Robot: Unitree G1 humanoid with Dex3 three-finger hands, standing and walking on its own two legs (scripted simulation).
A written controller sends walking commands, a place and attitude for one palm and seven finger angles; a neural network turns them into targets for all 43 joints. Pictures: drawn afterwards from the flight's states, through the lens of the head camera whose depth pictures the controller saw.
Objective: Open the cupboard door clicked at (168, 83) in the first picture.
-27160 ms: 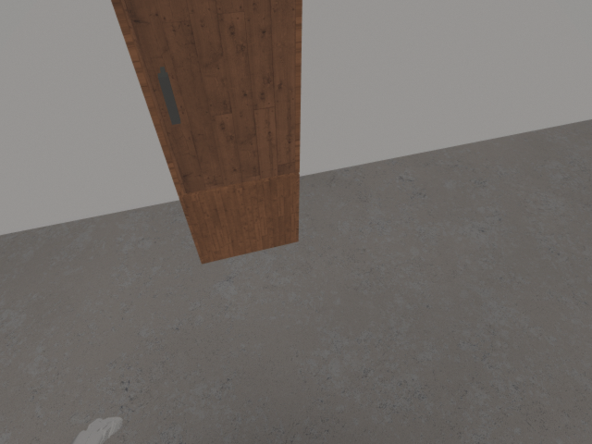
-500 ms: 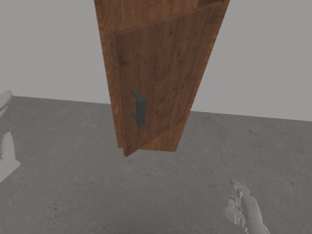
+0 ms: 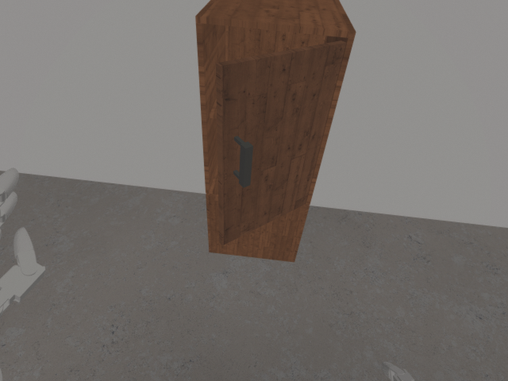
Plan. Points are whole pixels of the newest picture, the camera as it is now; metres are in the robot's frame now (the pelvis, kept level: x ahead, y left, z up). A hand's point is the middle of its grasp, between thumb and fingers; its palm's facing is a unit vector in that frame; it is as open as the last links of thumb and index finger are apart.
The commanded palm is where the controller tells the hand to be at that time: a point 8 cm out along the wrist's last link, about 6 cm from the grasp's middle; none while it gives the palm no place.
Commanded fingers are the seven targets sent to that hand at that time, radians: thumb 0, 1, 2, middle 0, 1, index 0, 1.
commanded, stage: stop stepping back and stand still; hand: left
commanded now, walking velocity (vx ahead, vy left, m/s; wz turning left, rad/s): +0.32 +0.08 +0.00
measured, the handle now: (241, 161) +0.64 +0.08 +0.00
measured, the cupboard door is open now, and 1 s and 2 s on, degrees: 40 40 40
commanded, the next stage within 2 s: let the arm hang, fingers relaxed in 0.52 s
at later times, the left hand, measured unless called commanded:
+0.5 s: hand (16, 309) +0.15 +0.27 +0.15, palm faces +0.47 -0.76 -0.45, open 7.4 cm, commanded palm +0.09 +0.31 +0.17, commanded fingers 0.00 0.90 0.90 -0.20 -0.30 -0.20 -0.30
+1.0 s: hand out of the picture -0.02 +0.19 -0.18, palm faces +0.09 -0.97 -0.20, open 6.9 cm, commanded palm none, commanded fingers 0.00 0.90 0.90 -0.20 -0.30 -0.20 -0.30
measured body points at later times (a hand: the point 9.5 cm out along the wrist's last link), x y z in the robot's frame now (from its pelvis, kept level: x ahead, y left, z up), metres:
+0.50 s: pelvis -0.05 +0.01 -0.02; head -0.06 +0.00 +0.43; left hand +0.12 +0.31 +0.18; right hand +0.10 -0.23 -0.12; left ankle -0.04 +0.12 -0.69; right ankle +0.01 -0.08 -0.74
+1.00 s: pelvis -0.06 +0.00 -0.01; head -0.04 +0.00 +0.44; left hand -0.03 +0.24 -0.16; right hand +0.01 -0.23 -0.16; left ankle -0.02 +0.13 -0.74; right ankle -0.03 -0.12 -0.74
